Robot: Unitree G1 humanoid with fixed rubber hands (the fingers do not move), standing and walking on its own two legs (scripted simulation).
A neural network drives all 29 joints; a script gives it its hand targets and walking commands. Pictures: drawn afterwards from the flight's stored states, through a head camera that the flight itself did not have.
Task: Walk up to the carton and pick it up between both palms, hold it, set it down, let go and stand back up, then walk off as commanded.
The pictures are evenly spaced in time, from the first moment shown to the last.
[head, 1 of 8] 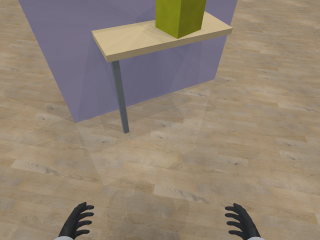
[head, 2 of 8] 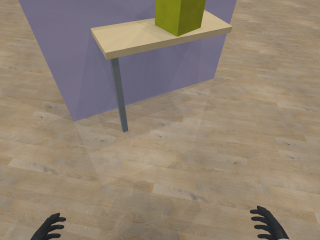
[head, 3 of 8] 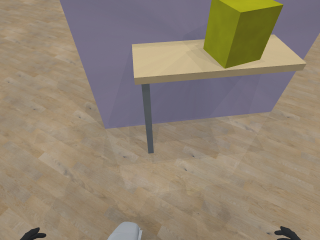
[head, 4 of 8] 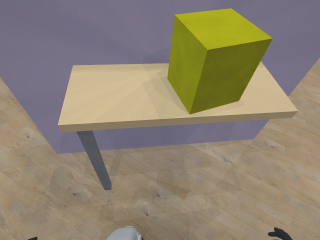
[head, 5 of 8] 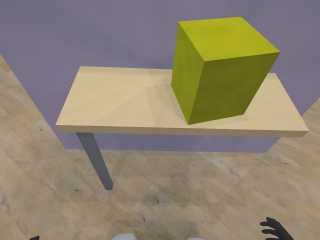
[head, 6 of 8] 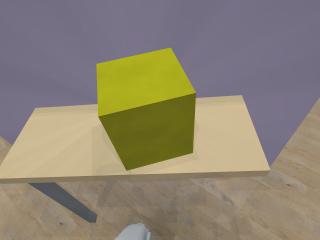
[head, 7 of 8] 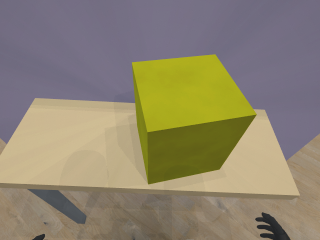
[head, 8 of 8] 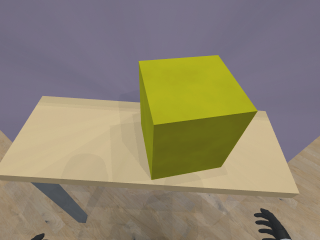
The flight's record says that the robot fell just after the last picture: no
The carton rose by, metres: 0.00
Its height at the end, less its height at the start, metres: +0.00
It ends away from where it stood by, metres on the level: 0.00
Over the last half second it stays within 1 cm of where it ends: yes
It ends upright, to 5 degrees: yes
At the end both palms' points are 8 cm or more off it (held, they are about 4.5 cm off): yes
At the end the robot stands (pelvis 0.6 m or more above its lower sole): yes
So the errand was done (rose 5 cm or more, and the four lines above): no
